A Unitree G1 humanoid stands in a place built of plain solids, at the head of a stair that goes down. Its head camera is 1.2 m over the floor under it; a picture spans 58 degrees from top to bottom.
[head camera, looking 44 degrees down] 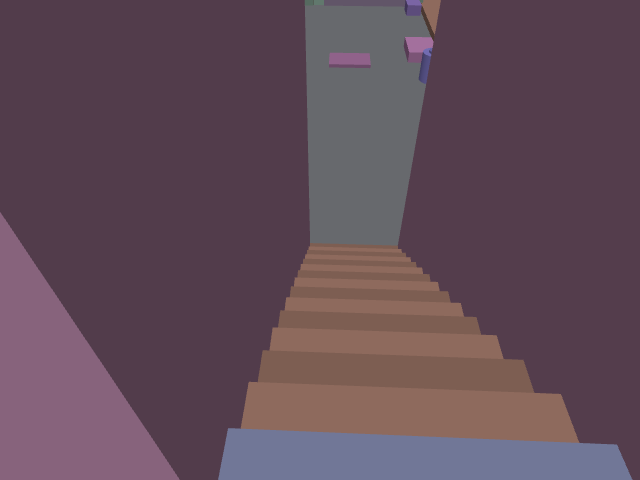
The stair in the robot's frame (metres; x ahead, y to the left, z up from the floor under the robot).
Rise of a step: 0.17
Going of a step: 0.23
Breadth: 1.07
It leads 2 degrees to the right of straight ahead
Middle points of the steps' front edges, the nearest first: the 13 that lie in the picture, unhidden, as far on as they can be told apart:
0.48 -0.27 0.00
0.71 -0.28 -0.17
0.94 -0.29 -0.35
1.17 -0.30 -0.52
1.40 -0.31 -0.70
1.63 -0.32 -0.87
1.86 -0.33 -1.05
2.09 -0.34 -1.22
2.32 -0.35 -1.40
2.55 -0.36 -1.57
2.78 -0.37 -1.75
3.01 -0.38 -1.92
3.24 -0.39 -2.10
